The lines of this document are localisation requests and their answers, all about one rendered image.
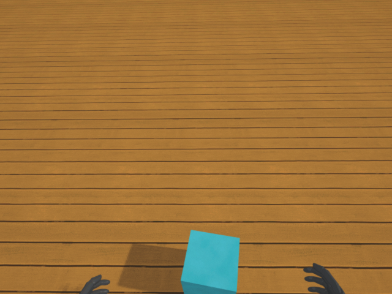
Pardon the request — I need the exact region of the right robot hand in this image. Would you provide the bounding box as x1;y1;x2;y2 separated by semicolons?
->
303;263;345;294

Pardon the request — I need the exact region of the left robot hand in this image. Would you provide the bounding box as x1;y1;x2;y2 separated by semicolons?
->
79;274;110;294

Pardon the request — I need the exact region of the carton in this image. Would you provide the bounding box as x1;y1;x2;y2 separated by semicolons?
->
181;230;239;294

